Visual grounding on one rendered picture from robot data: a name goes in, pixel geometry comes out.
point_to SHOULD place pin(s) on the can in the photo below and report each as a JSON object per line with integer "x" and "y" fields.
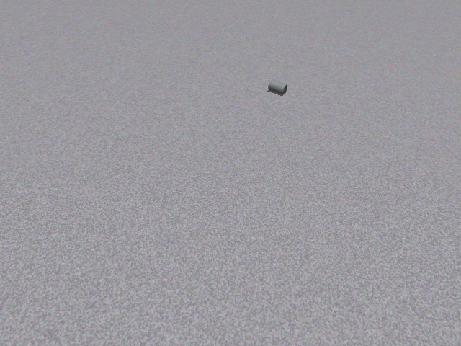
{"x": 278, "y": 87}

